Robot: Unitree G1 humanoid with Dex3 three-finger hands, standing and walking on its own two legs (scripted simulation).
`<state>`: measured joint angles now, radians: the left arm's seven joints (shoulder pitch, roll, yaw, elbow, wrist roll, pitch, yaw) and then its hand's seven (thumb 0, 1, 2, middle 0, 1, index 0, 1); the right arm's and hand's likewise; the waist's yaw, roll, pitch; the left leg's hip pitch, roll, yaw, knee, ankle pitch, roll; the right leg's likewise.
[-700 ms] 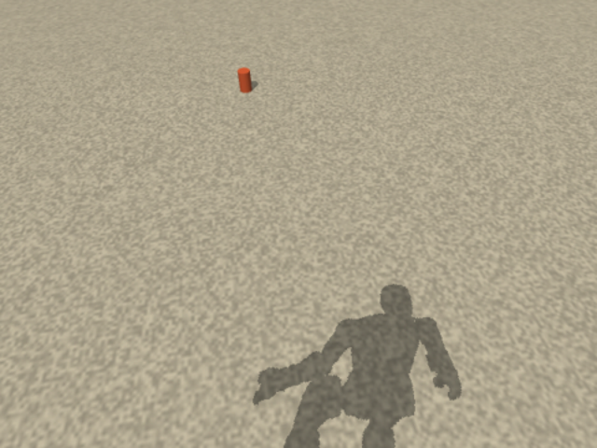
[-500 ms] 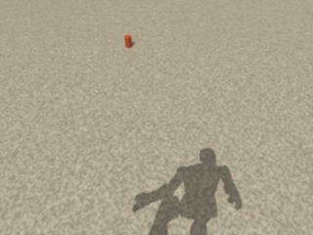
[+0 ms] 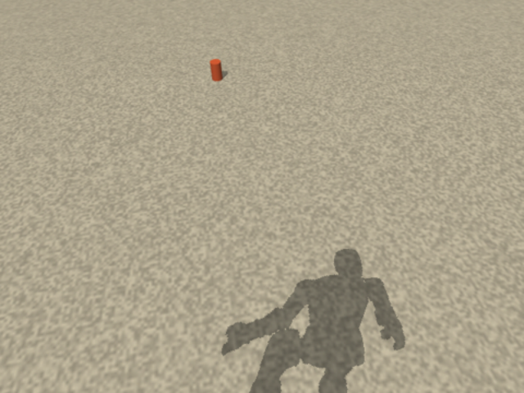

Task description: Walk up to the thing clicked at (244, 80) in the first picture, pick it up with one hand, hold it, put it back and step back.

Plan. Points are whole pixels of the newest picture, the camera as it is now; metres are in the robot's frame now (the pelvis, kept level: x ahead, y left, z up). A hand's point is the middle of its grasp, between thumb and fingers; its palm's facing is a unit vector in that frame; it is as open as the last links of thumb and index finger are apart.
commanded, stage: stand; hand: left
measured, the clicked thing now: (216, 70) +2.29 +0.33 -0.72
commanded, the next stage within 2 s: walk up in 0.42 s
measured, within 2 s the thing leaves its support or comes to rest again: neither
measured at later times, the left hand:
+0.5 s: hand out of the picture +0.08 +0.26 -0.15, palm faces -0.02 -0.94 -0.33, open 7.4 cm
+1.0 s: hand (136, 387) +0.17 +0.24 -0.15, palm faces +0.06 -0.92 -0.40, open 7.4 cm
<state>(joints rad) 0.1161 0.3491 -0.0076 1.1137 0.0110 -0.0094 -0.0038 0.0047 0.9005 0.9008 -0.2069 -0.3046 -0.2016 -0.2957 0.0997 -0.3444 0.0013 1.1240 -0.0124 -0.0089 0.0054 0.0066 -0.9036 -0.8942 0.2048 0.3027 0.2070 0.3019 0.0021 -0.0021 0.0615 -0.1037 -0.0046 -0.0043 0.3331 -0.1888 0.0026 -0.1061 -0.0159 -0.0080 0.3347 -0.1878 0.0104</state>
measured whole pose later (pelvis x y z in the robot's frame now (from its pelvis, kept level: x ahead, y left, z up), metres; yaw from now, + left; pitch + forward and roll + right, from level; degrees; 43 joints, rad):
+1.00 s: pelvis +0.20 -0.06 -0.02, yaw +3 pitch -2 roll -2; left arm 0.36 0.45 0.06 1.02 0.02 -0.09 -0.07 0.01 0.90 0.90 -0.21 -0.31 -0.20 -0.30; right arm 0.11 -0.45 -0.08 0.97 -0.02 -0.02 0.13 0.01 -0.91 -0.89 0.20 0.30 0.20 0.30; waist 0.06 0.04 0.04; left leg -0.57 0.09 -0.02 0.69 -0.12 -0.01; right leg 0.14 0.00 -0.17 0.25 -0.36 0.00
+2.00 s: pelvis +0.87 -0.04 -0.03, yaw +3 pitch -1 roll -2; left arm 0.38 0.45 0.06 0.93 0.02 -0.08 -0.05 0.01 0.90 0.90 -0.21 -0.31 -0.21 -0.30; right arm 0.14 -0.40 -0.09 0.89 -0.03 -0.05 0.10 0.01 -0.90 -0.89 0.20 0.30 0.21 0.30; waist 0.07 0.00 0.07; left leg -0.46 0.05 0.06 0.58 -0.09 0.04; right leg 0.00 -0.04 -0.11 0.52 -0.49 0.01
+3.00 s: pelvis +1.33 -0.01 -0.02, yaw +4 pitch -2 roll -2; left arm 0.36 0.45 0.06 0.89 0.02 -0.08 -0.05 0.01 0.90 0.90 -0.21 -0.31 -0.20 -0.30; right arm 0.22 -0.41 -0.08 0.91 -0.04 -0.04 0.09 0.01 -0.91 -0.89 0.20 0.30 0.21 0.30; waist 0.04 0.00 0.08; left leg -0.41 0.07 0.03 0.56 -0.11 0.02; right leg -0.05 -0.03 -0.13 0.53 -0.43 0.01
